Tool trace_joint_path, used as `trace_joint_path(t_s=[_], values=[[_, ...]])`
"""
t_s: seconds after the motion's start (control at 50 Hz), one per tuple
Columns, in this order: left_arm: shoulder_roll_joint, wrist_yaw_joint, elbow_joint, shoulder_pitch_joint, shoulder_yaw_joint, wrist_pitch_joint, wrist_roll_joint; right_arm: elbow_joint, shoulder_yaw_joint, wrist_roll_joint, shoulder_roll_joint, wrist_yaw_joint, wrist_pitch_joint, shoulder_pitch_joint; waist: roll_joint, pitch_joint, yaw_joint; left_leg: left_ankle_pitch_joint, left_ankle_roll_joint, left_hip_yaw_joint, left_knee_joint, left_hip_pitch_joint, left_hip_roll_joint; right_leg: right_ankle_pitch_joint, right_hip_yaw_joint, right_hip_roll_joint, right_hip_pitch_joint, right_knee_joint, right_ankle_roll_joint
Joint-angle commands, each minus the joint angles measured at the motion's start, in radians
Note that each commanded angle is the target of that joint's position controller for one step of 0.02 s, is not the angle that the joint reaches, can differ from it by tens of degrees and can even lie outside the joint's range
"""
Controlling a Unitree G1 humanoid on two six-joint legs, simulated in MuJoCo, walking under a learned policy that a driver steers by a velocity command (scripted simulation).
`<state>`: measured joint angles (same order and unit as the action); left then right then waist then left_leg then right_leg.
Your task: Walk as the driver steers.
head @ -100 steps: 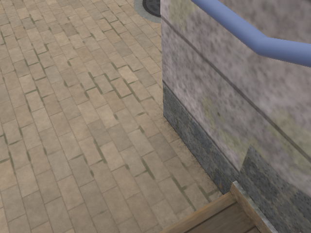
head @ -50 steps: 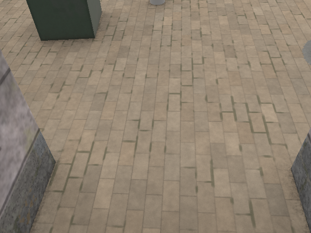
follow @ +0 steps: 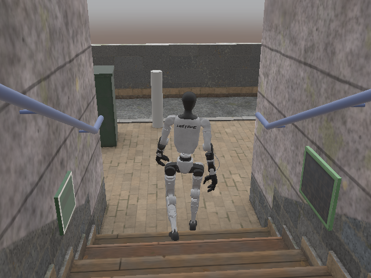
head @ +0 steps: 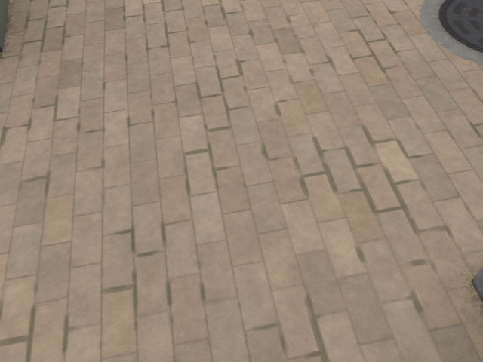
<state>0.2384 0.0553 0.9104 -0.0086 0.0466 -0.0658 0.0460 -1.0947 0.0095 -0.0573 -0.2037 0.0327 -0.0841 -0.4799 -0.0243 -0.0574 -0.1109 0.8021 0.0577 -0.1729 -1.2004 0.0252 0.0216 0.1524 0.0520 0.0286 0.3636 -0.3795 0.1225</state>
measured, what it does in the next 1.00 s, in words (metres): goes down, turning right: left foot, then right foot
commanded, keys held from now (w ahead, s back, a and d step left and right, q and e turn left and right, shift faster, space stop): w+e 0.76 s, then w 0.22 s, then w+q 0.02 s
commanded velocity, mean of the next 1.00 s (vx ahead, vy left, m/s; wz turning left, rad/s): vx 0.50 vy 0.00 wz -0.51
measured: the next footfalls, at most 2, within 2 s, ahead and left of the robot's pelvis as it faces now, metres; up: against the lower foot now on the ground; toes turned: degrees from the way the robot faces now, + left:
left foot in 0.42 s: +0.40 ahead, +0.09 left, +0.00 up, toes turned -17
right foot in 0.90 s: +0.53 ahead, -0.24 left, +0.00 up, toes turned -35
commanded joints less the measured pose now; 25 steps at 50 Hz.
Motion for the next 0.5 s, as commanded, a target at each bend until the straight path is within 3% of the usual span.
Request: trace_joint_path(t_s=[0.02, 0.04, 0.06, 0.08, 0.1, 0.12, 0.14, 0.16, 0.18, 0.2, 0.22, 0.28, 0.32, 0.36, 0.38, 0.4, 0.42, 0.44, 0.46, 0.48, 0.5], values=[[0.236, -0.006, 0.117, 0.561, 0.071, 0.006, -0.013, 0.038, 0.032, 0.061, -0.125, 0.008, 0.007, -0.143, -0.222, 0.376, 0.203, 0.024, 0.002, 0.130, -0.771, 0.802, -0.015, 0.917, -0.332, 0.323, -1.056, -0.414, 0.242], [0.236, -0.022, 0.102, 0.600, 0.075, 0.020, -0.045, 0.109, 0.037, 0.070, -0.169, 0.009, 0.005, -0.003, -0.106, 0.489, 0.278, -0.063, -0.023, 0.164, -0.780, 0.950, -0.041, 0.632, -0.480, 0.374, -1.116, -0.298, 0.323], [0.233, -0.061, 0.089, 0.568, 0.072, 0.039, -0.018, 0.164, 0.017, 0.056, -0.129, -0.007, -0.008, 0.113, -0.115, 0.396, 0.273, -0.200, -0.018, 0.188, -0.639, 1.090, -0.068, -0.053, -0.585, 0.374, -1.010, -0.094, 0.318], [0.181, -0.078, 0.061, 0.473, 0.063, 0.045, -0.014, 0.174, 0.024, 0.029, -0.140, -0.014, -0.009, 0.207, -0.003, 0.248, 0.246, -0.300, -0.020, 0.181, -0.508, 1.034, -0.103, -0.257, -0.590, 0.338, -0.773, 0.027, 0.266], [0.146, -0.080, 0.040, 0.382, 0.047, 0.028, -0.022, 0.177, 0.034, 0.008, -0.155, -0.025, -0.009, 0.222, 0.059, 0.158, 0.188, -0.455, -0.028, 0.225, -0.297, 0.917, -0.134, -0.161, -0.553, 0.317, -0.557, 0.034, 0.240], [0.126, -0.075, 0.032, 0.341, 0.041, 0.017, -0.023, 0.164, 0.035, -0.011, -0.135, -0.028, 0.007, 0.197, 0.071, 0.095, 0.137, -0.444, -0.044, 0.227, -0.234, 0.783, -0.138, -0.020, -0.536, 0.296, -0.347, 0.039, 0.243], [0.135, -0.074, 0.025, 0.304, 0.040, 0.004, -0.034, 0.192, 0.032, -0.016, -0.089, -0.034, 0.032, 0.234, 0.105, 0.036, 0.091, -0.469, -0.078, 0.229, -0.024, 0.655, -0.146, 0.035, -0.435, 0.210, -0.147, 0.083, 0.212], [0.153, -0.071, 0.019, 0.286, 0.045, -0.010, -0.029, 0.199, 0.023, -0.011, -0.060, -0.038, 0.040, 0.228, 0.055, 0.044, 0.078, -0.492, -0.094, 0.196, 0.071, 0.562, -0.121, 0.146, -0.381, 0.166, -0.086, 0.092, 0.203], [0.157, -0.068, 0.012, 0.278, 0.046, -0.014, -0.029, 0.204, 0.017, 0.005, -0.047, -0.040, 0.038, 0.228, 0.009, 0.062, 0.067, -0.535, -0.101, 0.186, 0.167, 0.503, -0.109, 0.213, -0.337, 0.135, -0.056, 0.088, 0.195], [0.148, -0.061, 0.007, 0.271, 0.048, -0.015, -0.036, 0.224, 0.017, 0.017, -0.056, -0.043, 0.029, 0.253, -0.022, 0.075, 0.066, -0.614, -0.098, 0.184, 0.271, 0.447, -0.101, 0.225, -0.301, 0.102, -0.033, 0.088, 0.176], [0.137, -0.055, 0.002, 0.274, 0.047, -0.013, -0.040, 0.230, 0.016, 0.026, -0.056, -0.043, 0.023, 0.281, -0.035, 0.089, 0.073, -0.689, -0.094, 0.180, 0.351, 0.399, -0.087, 0.197, -0.284, 0.084, -0.026, 0.087, 0.160], [0.121, -0.046, 0.003, 0.334, 0.047, -0.003, -0.052, 0.262, 0.019, 0.030, -0.069, -0.039, 0.025, 0.400, -0.038, 0.073, 0.129, -0.797, -0.087, 0.179, 0.492, 0.383, -0.057, 0.066, -0.316, 0.069, -0.087, 0.074, 0.117], [0.129, -0.047, 0.008, 0.372, 0.048, 0.007, -0.040, 0.296, 0.025, 0.037, -0.090, -0.042, 0.027, 0.471, -0.022, 0.042, 0.150, -0.761, -0.084, 0.202, 0.554, 0.377, -0.050, -0.037, -0.380, 0.090, -0.124, 0.059, 0.101], [0.149, -0.055, -0.001, 0.358, 0.053, 0.013, -0.030, 0.294, 0.034, 0.045, -0.116, -0.042, 0.018, 0.439, -0.037, 0.025, 0.117, -0.693, -0.074, 0.220, 0.618, 0.295, -0.036, -0.119, -0.439, 0.102, -0.117, 0.020, 0.084], [0.165, -0.058, -0.010, 0.336, 0.058, 0.012, -0.030, 0.273, 0.040, 0.039, -0.131, -0.040, 0.007, 0.364, -0.028, 0.033, 0.069, -0.651, -0.063, 0.215, 0.671, 0.188, -0.014, -0.112, -0.442, 0.076, -0.090, -0.048, 0.069], [0.148, -0.055, -0.019, 0.335, 0.055, 0.002, -0.032, 0.244, 0.054, 0.029, -0.168, -0.031, -0.010, 0.243, 0.029, 0.085, 0.015, -0.602, -0.042, 0.246, 0.718, 0.032, -0.038, -0.131, -0.398, 0.011, -0.035, -0.209, 0.045], [0.087, -0.052, -0.049, 0.336, 0.040, -0.013, -0.041, 0.236, 0.072, 0.011, -0.252, -0.014, -0.019, 0.097, 0.173, 0.206, -0.044, -0.415, 0.009, 0.479, 0.792, -0.148, -0.267, -0.273, -0.270, -0.076, 0.049, -0.504, 0.011], [0.046, -0.049, -0.079, 0.447, 0.036, -0.011, -0.065, 0.241, 0.089, 0.013, -0.327, -0.001, 0.001, 0.097, 0.402, 0.296, 0.025, -0.267, 0.127, 0.903, 0.943, -0.298, -0.477, -0.762, -0.155, -0.199, 0.298, -0.713, -0.012], [0.128, -0.056, -0.048, 0.412, 0.046, 0.012, -0.034, 0.255, 0.079, 0.021, -0.239, 0.001, 0.018, 0.176, 0.208, 0.165, 0.046, -0.065, 0.127, 0.889, 0.962, -0.183, -0.445, -0.716, -0.148, -0.096, 0.391, -0.805, -0.008], [0.130, -0.046, -0.053, 0.351, 0.051, 0.018, -0.019, 0.275, 0.062, 0.028, -0.171, -0.001, 0.019, 0.235, 0.104, 0.052, 0.053, -0.126, 0.102, 0.749, 0.969, -0.060, -0.389, -0.611, -0.151, -0.062, 0.382, -0.806, -0.010], [0.099, -0.033, -0.062, 0.323, 0.046, 0.020, -0.019, 0.278, 0.055, 0.021, -0.139, -0.008, 0.019, 0.277, 0.070, 0.012, 0.081, -0.302, 0.086, 0.621, 0.985, 0.023, -0.344, -0.537, -0.143, -0.027, 0.349, -0.779, -0.021]])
